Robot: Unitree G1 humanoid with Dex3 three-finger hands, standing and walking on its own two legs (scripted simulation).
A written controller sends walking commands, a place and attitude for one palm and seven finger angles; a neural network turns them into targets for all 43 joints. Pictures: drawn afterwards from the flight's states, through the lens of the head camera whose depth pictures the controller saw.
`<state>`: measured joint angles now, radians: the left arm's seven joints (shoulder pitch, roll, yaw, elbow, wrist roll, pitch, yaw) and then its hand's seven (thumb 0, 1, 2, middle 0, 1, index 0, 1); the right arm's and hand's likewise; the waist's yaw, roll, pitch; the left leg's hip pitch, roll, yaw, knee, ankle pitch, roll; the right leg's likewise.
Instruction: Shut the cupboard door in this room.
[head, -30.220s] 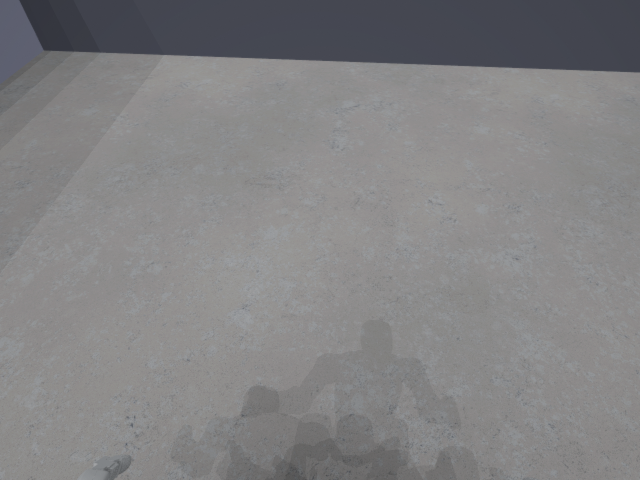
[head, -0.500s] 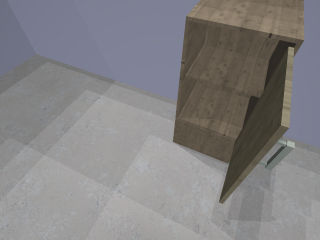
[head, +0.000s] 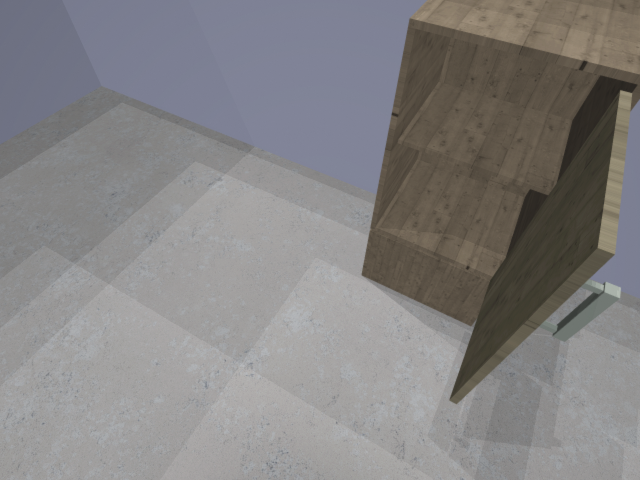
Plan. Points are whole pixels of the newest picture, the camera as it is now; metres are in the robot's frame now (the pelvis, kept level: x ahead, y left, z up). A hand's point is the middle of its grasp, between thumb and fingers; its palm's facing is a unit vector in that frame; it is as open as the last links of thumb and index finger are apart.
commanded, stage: turn or walk to find it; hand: left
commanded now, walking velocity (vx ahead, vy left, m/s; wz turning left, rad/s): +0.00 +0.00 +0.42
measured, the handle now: (569, 308) +0.37 -0.35 -0.04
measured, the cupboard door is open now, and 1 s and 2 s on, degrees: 90 90 90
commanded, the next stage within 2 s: none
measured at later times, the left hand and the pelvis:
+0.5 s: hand out of the picture +0.05 +0.19 -0.15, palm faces +0.23 -0.93 -0.28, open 7.4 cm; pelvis -0.01 -0.04 +0.00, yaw +14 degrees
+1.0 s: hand out of the picture -0.12 +0.12 -0.17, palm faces +0.51 -0.82 -0.25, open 7.4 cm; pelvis -0.02 -0.06 +0.00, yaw +29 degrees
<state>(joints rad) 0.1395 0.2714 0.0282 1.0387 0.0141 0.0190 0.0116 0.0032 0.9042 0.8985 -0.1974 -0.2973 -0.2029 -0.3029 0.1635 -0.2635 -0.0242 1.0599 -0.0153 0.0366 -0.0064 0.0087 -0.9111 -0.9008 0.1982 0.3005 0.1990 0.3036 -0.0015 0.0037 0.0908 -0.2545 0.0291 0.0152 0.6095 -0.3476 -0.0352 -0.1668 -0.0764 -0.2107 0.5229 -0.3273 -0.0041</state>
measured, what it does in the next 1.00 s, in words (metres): steps on the spot, turning left: right foot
